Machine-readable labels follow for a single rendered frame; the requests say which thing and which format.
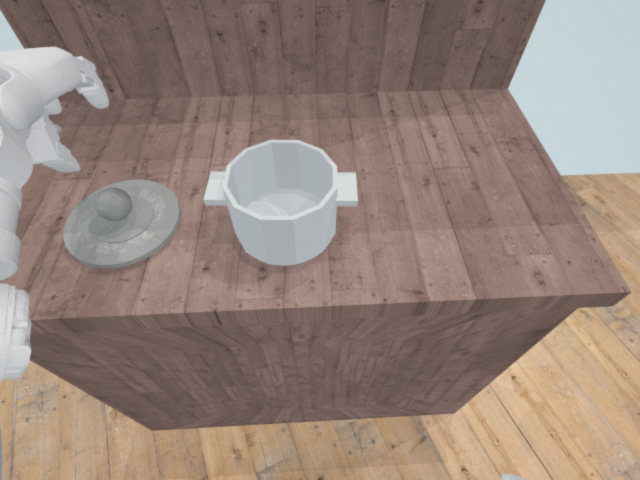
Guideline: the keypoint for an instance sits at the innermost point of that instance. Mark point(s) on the robot left forearm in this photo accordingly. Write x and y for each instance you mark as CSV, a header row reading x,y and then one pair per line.
x,y
21,105

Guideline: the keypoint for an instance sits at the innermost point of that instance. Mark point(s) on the lid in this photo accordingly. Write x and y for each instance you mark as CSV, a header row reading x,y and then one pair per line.
x,y
101,243

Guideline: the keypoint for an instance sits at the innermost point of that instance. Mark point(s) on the knob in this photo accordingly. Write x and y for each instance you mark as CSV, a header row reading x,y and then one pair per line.
x,y
113,204

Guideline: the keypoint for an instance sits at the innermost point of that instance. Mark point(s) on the table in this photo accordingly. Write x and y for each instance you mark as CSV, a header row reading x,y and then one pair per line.
x,y
465,249

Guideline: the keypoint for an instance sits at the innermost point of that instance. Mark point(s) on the robot left upper arm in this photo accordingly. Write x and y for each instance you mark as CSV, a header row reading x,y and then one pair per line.
x,y
15,329

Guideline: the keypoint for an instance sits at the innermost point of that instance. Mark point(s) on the left robot hand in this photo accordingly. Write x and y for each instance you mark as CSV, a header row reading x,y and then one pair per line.
x,y
55,72

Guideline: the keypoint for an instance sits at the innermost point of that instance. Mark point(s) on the pot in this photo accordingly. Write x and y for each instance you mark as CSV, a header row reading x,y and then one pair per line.
x,y
282,197

